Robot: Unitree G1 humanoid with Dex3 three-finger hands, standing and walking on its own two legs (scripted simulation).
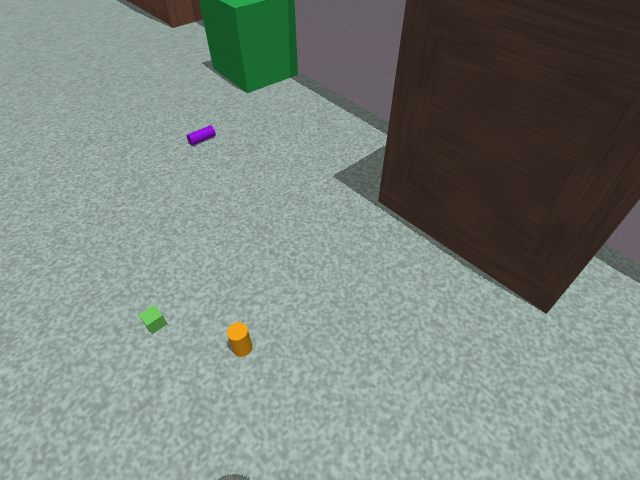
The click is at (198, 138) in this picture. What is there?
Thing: lying can
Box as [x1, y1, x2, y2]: [187, 125, 215, 145]
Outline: 213,128 210,125 188,134 187,138 192,145 215,135
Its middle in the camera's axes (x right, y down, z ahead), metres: -0.66 -0.58 +2.16
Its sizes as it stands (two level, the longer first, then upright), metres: 0.141 0.061 0.061
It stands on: the floor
